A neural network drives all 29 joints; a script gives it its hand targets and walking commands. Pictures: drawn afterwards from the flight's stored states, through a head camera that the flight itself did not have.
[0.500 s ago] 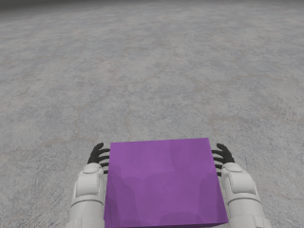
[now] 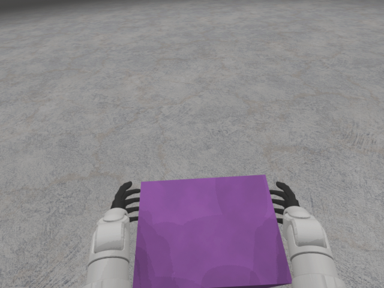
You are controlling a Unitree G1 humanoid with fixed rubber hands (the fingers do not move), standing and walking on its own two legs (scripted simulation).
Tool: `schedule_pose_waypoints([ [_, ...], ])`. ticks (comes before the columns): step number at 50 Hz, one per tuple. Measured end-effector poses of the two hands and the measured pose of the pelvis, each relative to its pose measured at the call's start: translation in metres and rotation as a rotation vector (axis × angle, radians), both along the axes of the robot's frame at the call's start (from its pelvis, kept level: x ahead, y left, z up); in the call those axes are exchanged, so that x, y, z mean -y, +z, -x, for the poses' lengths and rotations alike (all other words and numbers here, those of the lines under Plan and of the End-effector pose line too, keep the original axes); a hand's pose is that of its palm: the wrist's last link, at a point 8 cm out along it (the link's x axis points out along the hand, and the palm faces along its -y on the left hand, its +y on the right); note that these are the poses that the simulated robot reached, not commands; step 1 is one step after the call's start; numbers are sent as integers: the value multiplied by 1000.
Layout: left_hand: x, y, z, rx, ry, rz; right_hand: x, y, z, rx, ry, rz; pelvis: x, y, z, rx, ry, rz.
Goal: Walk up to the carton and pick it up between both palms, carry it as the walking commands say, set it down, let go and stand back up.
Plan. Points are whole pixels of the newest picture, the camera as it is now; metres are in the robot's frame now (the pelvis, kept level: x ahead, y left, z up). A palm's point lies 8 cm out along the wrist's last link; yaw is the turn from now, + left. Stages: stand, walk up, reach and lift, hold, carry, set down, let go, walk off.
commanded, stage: hold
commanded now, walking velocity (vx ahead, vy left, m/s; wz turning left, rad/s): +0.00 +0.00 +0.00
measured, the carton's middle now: (206, 236) +0.27 +0.00 -0.06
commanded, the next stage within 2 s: carry in 0.60 s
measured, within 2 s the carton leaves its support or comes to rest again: neither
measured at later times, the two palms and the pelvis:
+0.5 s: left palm (116, 216) +0.26 +0.19 +0.05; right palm (289, 215) +0.26 -0.18 +0.03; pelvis +0.00 +0.00 +0.00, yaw +0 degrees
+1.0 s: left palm (118, 192) +0.30 +0.19 +0.08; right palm (282, 176) +0.34 -0.18 +0.07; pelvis +0.06 -0.01 +0.00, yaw +5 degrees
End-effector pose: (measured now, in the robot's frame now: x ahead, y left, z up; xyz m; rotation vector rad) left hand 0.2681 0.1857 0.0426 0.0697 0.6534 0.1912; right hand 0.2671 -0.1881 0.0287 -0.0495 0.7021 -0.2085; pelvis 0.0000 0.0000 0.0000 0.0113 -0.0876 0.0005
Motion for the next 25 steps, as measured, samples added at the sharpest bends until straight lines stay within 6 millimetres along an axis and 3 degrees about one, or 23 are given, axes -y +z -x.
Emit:
schedule_pose_waypoints([
  [25,-4,3,5,19,30,-11,-6,3,3,18,3,7,-1,0,2,2,4,3],
])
